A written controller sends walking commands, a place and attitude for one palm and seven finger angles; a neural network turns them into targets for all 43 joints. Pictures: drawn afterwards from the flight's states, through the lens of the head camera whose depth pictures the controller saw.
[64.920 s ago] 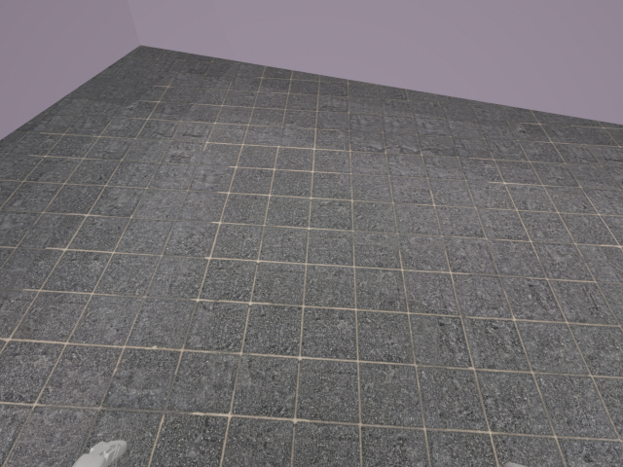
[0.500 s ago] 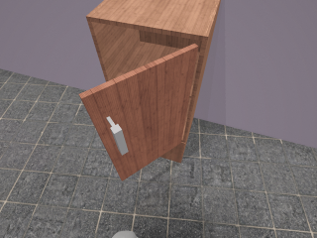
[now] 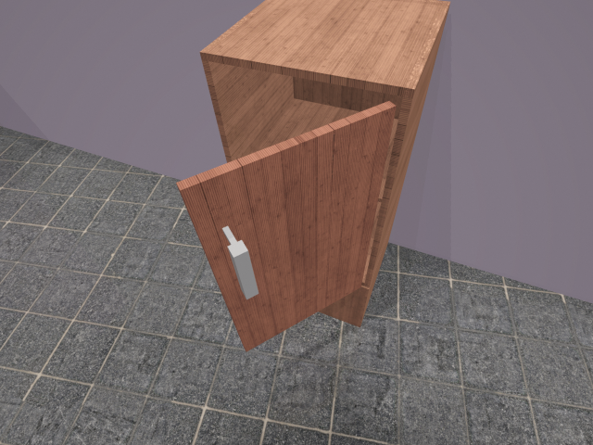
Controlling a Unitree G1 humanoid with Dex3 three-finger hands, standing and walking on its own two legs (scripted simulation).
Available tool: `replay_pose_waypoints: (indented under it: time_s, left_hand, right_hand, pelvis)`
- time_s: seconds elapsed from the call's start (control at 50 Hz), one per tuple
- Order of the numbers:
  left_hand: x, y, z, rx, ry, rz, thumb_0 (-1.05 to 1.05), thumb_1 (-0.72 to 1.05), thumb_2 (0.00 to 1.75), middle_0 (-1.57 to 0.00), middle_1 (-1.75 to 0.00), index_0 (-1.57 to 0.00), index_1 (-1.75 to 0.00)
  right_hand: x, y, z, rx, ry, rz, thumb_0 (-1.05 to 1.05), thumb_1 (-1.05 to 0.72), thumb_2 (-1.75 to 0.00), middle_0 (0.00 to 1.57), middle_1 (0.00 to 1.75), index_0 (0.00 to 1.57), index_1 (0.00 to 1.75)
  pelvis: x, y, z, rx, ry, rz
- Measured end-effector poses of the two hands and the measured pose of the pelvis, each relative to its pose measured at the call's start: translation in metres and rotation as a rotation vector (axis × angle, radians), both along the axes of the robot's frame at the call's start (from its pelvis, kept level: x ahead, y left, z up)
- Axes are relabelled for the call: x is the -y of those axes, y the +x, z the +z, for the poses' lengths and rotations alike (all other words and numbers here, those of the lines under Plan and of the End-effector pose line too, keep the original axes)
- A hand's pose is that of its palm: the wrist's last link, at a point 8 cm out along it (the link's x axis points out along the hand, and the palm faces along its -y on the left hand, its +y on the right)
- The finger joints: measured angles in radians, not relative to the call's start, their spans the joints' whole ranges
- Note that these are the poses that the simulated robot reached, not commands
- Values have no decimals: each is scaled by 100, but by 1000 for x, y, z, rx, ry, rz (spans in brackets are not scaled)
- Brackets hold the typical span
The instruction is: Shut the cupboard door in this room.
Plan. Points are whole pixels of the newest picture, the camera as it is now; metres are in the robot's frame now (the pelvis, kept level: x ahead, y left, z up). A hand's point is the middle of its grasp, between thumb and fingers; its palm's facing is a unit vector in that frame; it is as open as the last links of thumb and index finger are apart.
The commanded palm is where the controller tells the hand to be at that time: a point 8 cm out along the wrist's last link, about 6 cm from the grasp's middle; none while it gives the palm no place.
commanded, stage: stand and wait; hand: left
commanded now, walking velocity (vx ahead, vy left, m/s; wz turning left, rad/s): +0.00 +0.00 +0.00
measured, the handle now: (239, 262) +0.39 +0.13 -0.03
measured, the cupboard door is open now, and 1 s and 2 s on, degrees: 53 53 53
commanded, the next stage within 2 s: turn or walk to find it in 0.14 s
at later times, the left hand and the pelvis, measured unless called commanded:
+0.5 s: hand out of the picture +0.00 +0.17 -0.17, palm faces +0.17 -0.97 -0.18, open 7.3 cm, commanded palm none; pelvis +0.00 -0.01 +0.01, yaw +5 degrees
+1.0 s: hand out of the picture -0.01 +0.16 -0.16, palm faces +0.12 -0.98 -0.18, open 7.3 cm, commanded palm none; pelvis +0.01 -0.01 +0.01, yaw +4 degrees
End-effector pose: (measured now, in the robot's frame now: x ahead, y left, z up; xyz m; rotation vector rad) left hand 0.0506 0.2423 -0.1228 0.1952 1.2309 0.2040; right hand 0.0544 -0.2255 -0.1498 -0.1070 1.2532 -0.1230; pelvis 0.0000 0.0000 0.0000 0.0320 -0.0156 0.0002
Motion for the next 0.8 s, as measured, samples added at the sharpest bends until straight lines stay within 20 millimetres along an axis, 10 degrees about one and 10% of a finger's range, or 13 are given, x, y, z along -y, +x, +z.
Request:
replay_pose_waypoints:
  time_s: [0.28, 0.8]
  left_hand:
    - [29, -30, -3, -59, -40, 73, 0, 93, 90, -20, -30, -20, -30]
    - [42, -83, -11, -199, -113, 129, 0, 92, 90, -20, -30, -20, -30]
  right_hand:
    - [17, -46, 7, -174, -13, 16, 0, -92, -90, 20, 30, 20, 30]
    - [2, -29, 17, -142, -47, 80, 1, -95, -90, 20, 30, 20, 30]
  pelvis:
    - [19, -3, 8, -5, -19, 56]
    - [7, 1, 14, 3, -29, 74]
